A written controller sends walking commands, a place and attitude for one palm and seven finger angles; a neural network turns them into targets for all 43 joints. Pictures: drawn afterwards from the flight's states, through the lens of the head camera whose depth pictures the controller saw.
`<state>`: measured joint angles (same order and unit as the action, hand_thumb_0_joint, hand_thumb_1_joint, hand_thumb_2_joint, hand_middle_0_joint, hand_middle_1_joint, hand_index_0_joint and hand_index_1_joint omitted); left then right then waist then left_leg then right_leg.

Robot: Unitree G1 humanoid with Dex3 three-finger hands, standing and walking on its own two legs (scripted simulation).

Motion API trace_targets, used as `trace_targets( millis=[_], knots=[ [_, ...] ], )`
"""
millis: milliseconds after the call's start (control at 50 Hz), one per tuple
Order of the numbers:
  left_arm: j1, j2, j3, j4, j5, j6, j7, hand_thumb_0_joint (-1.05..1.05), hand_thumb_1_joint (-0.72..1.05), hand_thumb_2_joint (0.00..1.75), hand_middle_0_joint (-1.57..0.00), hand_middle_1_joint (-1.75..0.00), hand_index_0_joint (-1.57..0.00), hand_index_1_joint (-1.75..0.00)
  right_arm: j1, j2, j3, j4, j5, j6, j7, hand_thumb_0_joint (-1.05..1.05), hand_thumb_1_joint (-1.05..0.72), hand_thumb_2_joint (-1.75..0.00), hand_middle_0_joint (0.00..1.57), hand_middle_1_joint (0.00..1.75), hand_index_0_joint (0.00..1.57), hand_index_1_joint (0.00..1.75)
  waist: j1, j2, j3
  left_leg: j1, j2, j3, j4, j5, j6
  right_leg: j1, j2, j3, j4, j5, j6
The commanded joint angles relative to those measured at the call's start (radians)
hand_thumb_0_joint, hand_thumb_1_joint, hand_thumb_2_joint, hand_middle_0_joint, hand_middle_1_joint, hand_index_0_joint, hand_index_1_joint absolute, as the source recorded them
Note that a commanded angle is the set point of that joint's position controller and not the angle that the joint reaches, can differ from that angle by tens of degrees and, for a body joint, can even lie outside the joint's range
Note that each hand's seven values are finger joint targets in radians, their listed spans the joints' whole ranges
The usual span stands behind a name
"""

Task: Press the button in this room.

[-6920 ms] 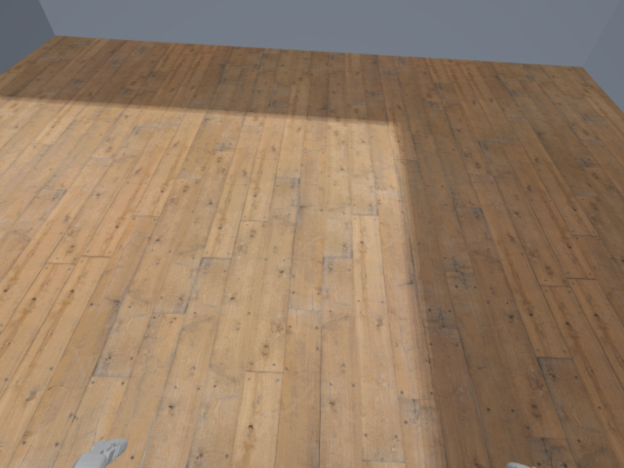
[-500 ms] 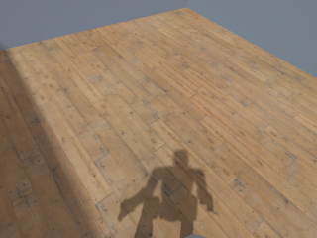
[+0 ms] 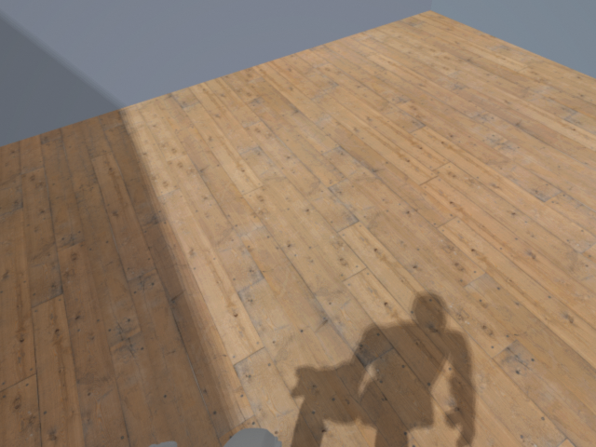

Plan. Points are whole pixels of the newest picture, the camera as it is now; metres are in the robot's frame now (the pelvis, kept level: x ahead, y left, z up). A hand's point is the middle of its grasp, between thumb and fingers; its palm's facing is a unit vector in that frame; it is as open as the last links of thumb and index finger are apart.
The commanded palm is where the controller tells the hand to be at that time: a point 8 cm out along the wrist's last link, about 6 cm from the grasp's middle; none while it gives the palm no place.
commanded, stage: turn or walk to find it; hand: left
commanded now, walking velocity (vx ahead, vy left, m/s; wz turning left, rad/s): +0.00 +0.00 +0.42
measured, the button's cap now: out of the picture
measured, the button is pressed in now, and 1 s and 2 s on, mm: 0 0 0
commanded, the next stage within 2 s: none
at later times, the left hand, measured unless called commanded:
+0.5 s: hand out of the picture -0.06 +0.27 -0.18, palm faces +0.29 -0.93 -0.24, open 7.4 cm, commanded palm none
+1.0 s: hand out of the picture -0.04 +0.20 -0.14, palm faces +0.42 -0.86 -0.29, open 7.4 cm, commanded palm none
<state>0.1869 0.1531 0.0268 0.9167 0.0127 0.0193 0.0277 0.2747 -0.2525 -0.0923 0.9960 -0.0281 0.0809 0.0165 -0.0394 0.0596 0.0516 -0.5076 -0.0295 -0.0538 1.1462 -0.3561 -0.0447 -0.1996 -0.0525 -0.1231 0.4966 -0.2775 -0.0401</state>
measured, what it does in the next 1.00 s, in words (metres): steps on the spot, turning left: left foot, then right foot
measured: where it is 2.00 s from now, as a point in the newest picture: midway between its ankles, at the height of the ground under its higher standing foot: outside the picture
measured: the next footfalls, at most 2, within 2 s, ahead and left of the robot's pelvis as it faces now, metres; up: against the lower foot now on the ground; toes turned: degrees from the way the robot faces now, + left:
left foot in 0.34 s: -0.01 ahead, +0.15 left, +0.00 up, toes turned +15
right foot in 0.84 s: +0.03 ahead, -0.08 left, +0.00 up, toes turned +17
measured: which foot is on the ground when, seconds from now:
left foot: up 0.00-0.32, down 0.34-0.86, up 0.88-1.00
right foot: down 0.00-0.34, up 0.36-0.82, down 0.84-1.00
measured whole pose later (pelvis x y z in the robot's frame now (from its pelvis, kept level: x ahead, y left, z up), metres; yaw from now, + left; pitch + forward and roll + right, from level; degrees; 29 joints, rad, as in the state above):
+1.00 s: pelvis -0.05 -0.02 +0.00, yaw +25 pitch -2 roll +2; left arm 0.18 0.15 0.03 0.91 0.01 0.02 0.03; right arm 0.27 -0.25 -0.09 1.00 -0.03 0.08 0.02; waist -0.04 0.06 0.05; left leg -0.50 -0.04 -0.05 1.12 -0.37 -0.04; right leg -0.22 -0.06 -0.13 0.51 -0.27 -0.04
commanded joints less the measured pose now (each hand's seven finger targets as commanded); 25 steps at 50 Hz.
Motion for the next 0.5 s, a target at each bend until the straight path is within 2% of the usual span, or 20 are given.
trace_targets(
  millis=[0,80,180,220,240,260,280,300,320,340,360,380,400,420,440,460,480],
  knots=[
    [0.0,0.181,0.045,-0.06,0.002,-0.034,0.008,0.0,0.9,0.9,-0.2,-0.3,-0.2,-0.3,0.01,-0.054,-0.013,-0.045,0.002,-0.014,-0.001,0.0,-0.9,-0.9,0.2,0.3,0.2,0.3,0.025,-0.216,0.008,-0.065,0.049,0.002,0.079,0.052,-0.032,0.017,-0.234,0.138,-0.234,0.118,-0.046],
    [0.066,0.198,0.053,-0.03,0.009,-0.034,0.011,0.0,0.9,0.9,-0.2,-0.3,-0.2,-0.3,-0.053,-0.051,-0.003,-0.056,0.004,-0.017,-0.003,0.0,-0.9,-0.9,0.2,0.3,0.2,0.3,0.057,-0.211,-0.007,-0.059,0.073,0.021,-0.039,-0.01,-0.043,0.093,-0.278,0.135,-0.207,0.216,-0.078],
    [0.118,0.239,0.067,0.003,0.02,-0.026,0.008,0.0,0.9,0.9,-0.2,-0.3,-0.2,-0.3,-0.126,-0.028,0.017,-0.078,0.015,-0.032,-0.006,0.0,-0.9,-0.9,0.2,0.3,0.2,0.3,0.091,-0.244,-0.039,0.054,0.071,0.094,-0.306,-0.112,-0.03,0.127,-0.312,0.098,-0.128,0.422,-0.108],
    [0.113,0.254,0.072,0.01,0.02,-0.023,0.006,0.0,0.9,0.9,-0.2,-0.3,-0.2,-0.3,-0.118,-0.026,0.022,-0.078,0.021,-0.04,-0.008,0.0,-0.9,-0.9,0.2,0.3,0.2,0.3,0.09,-0.272,-0.067,0.11,0.064,0.116,-0.391,-0.113,-0.017,0.129,-0.321,0.09,-0.093,0.472,-0.11],
    [0.104,0.259,0.073,0.012,0.019,-0.021,0.005,0.0,0.9,0.9,-0.2,-0.3,-0.2,-0.3,-0.099,-0.028,0.023,-0.075,0.022,-0.043,-0.01,0.0,-0.9,-0.9,0.2,0.3,0.2,0.3,0.078,-0.267,-0.079,0.148,0.059,0.131,-0.44,-0.084,-0.012,0.118,-0.322,0.073,-0.072,0.471,-0.099],
    [0.088,0.257,0.073,0.015,0.018,-0.019,0.004,0.0,0.9,0.9,-0.2,-0.3,-0.2,-0.3,-0.077,-0.029,0.022,-0.073,0.023,-0.048,-0.01,0.0,-0.9,-0.9,0.2,0.3,0.2,0.3,0.061,-0.255,-0.09,0.193,0.056,0.138,-0.53,-0.035,-0.008,0.111,-0.313,0.054,-0.034,0.463,-0.078],
    [0.082,0.255,0.073,0.015,0.012,-0.015,0.003,0.0,0.9,0.9,-0.2,-0.3,-0.2,-0.3,-0.052,-0.039,0.022,-0.065,0.02,-0.053,-0.01,0.0,-0.9,-0.9,0.2,0.3,0.2,0.3,0.043,-0.231,-0.102,0.278,0.052,0.148,-0.636,0.079,0.0,0.064,-0.292,0.016,0.014,0.417,-0.04],
    [0.077,0.234,0.07,0.01,0.002,-0.008,0.002,0.0,0.9,0.9,-0.2,-0.3,-0.2,-0.3,-0.01,-0.074,0.015,-0.054,0.018,-0.064,-0.009,0.0,-0.9,-0.9,0.2,0.3,0.2,0.3,0.013,-0.127,-0.129,0.398,0.09,0.102,-0.765,0.212,0.015,-0.014,-0.259,-0.029,0.128,0.322,0.01],
    [0.097,0.175,0.06,-0.016,-0.006,-0.001,-0.003,0.0,0.9,0.9,-0.2,-0.3,-0.2,-0.3,0.01,-0.172,-0.006,-0.06,0.009,-0.074,-0.013,0.0,-0.9,-0.9,0.2,0.3,0.2,0.3,0.006,0.158,-0.143,0.532,0.31,-0.194,-0.818,0.467,0.102,-0.25,-0.129,-0.078,0.321,-0.044,0.088],
    [0.042,0.138,0.039,-0.045,0.001,0.009,-0.002,0.0,0.9,0.9,-0.2,-0.3,-0.2,-0.3,0.044,-0.231,-0.018,-0.052,0.012,-0.065,-0.021,0.0,-0.9,-0.9,0.2,0.3,0.2,0.3,-0.017,0.26,-0.116,0.5,0.439,-0.298,-0.822,0.736,0.202,-0.346,-0.067,-0.013,0.473,-0.38,0.114],
    [0.007,0.162,0.041,-0.051,0.005,0.017,0.0,0.0,0.9,0.9,-0.2,-0.3,-0.2,-0.3,0.043,-0.217,-0.014,-0.049,0.009,-0.06,-0.025,0.0,-0.9,-0.9,0.2,0.3,0.2,0.3,-0.02,0.138,-0.098,0.441,0.443,-0.225,-0.807,0.69,0.225,-0.318,-0.083,0.049,0.556,-0.339,0.1],
    [-0.008,0.151,0.046,-0.033,0.009,0.024,0.001,0.0,0.9,0.9,-0.2,-0.3,-0.2,-0.3,0.013,-0.18,-0.003,-0.048,0.006,-0.068,-0.037,0.0,-0.9,-0.9,0.2,0.3,0.2,0.3,-0.013,0.195,-0.08,0.406,0.375,-0.209,-0.822,0.675,0.199,-0.333,-0.084,0.088,0.579,-0.29,0.106],
    [-0.016,0.169,0.054,-0.021,0.006,0.026,-0.003,0.0,0.9,0.9,-0.2,-0.3,-0.2,-0.3,-0.039,-0.162,0.003,-0.06,0.006,-0.065,-0.042,0.0,-0.9,-0.9,0.2,0.3,0.2,0.3,0.003,0.172,-0.036,0.384,0.337,-0.185,-0.82,0.625,0.186,-0.348,-0.079,0.097,0.621,-0.229,0.106],
    [-0.003,0.173,0.055,-0.013,0.005,0.023,-0.009,0.0,0.9,0.9,-0.2,-0.3,-0.2,-0.3,-0.075,-0.15,0.009,-0.075,0.007,-0.067,-0.042,0.0,-0.9,-0.9,0.2,0.3,0.2,0.3,0.02,0.13,-0.028,0.386,0.303,-0.147,-0.816,0.626,0.18,-0.353,-0.075,0.1,0.644,-0.173,0.11],
    [0.022,0.169,0.055,-0.002,0.004,0.019,-0.013,0.0,0.9,0.9,-0.2,-0.3,-0.2,-0.3,-0.09,-0.144,0.013,-0.083,0.009,-0.072,-0.041,0.0,-0.9,-0.9,0.2,0.3,0.2,0.3,0.033,0.114,-0.041,0.405,0.279,-0.119,-0.809,0.641,0.177,-0.353,-0.068,0.094,0.652,-0.141,0.116],
    [0.036,0.17,0.055,0.007,0.005,0.015,-0.017,0.0,0.9,0.9,-0.2,-0.3,-0.2,-0.3,-0.087,-0.14,0.013,-0.085,0.013,-0.077,-0.041,0.0,-0.9,-0.9,0.2,0.3,0.2,0.3,0.036,0.071,-0.062,0.429,0.268,-0.104,-0.806,0.654,0.175,-0.351,-0.064,0.09,0.653,-0.12,0.122],
    [0.039,0.17,0.053,0.008,0.004,0.015,-0.016,0.0,0.9,0.9,-0.2,-0.3,-0.2,-0.3,-0.081,-0.144,0.011,-0.087,0.013,-0.079,-0.04,0.0,-0.9,-0.9,0.2,0.3,0.2,0.3,0.035,0.072,-0.075,0.444,0.26,-0.096,-0.805,0.669,0.176,-0.348,-0.064,0.093,0.648,-0.108,0.129]
  ],
)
